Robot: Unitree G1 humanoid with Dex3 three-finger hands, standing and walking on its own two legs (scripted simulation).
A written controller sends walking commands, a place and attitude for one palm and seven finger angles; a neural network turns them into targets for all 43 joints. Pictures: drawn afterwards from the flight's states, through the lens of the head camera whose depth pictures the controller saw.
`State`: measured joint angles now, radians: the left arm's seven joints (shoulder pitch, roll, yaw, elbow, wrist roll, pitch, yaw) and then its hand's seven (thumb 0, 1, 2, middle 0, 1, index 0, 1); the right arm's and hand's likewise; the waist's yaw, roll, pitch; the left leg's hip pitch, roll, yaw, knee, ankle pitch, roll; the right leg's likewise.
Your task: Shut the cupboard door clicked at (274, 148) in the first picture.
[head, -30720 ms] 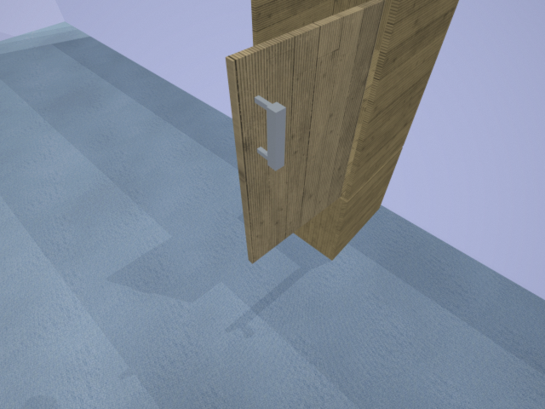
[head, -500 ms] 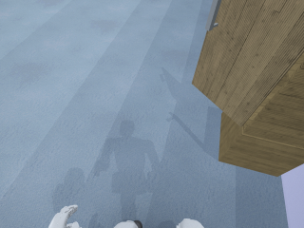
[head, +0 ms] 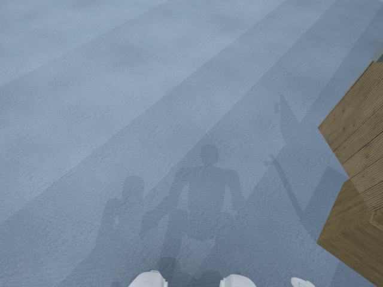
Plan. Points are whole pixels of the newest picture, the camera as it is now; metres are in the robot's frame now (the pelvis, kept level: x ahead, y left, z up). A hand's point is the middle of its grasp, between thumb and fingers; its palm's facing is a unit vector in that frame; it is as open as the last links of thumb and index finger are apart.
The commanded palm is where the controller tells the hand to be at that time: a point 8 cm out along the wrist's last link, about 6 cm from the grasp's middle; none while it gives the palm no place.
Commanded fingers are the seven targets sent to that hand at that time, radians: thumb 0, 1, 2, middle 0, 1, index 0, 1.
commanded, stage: walk to a spot facing it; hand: left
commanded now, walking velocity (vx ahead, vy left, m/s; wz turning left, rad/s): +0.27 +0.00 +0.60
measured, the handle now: out of the picture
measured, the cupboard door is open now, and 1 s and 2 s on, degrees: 51 51 51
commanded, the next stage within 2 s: turn to face it in 1.10 s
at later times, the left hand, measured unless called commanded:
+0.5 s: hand out of the picture +0.02 +0.16 -0.14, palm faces +0.39 -0.90 -0.20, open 7.4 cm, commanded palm none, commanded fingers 0.00 0.90 0.90 -0.20 -0.30 -0.20 -0.30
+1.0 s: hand (69, 215) +0.27 +0.32 -0.12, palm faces +0.49 -0.85 -0.22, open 7.4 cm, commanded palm none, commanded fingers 0.00 0.90 0.90 -0.20 -0.30 -0.20 -0.30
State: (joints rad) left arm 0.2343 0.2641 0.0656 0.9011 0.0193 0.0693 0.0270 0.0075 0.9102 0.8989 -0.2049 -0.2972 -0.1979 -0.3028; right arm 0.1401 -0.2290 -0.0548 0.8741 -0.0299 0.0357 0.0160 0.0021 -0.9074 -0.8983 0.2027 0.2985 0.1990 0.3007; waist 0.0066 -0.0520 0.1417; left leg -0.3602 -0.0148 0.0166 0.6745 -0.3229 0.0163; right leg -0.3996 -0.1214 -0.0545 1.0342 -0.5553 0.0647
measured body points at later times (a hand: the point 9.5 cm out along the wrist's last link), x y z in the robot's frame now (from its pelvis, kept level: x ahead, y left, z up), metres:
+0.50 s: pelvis +0.09 -0.01 +0.02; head +0.14 +0.01 +0.47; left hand +0.00 +0.20 -0.13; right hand +0.26 -0.21 -0.12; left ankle +0.12 +0.14 -0.66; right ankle +0.04 -0.14 -0.72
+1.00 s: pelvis +0.25 +0.09 +0.02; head +0.27 +0.09 +0.47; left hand +0.24 +0.36 -0.11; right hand +0.37 -0.12 -0.13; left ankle +0.17 +0.15 -0.72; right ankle +0.41 +0.01 -0.69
